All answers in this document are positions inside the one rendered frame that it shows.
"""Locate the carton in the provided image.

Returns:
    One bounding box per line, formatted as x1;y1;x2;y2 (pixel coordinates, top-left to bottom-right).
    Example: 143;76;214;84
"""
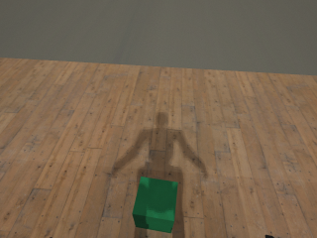
132;177;178;233

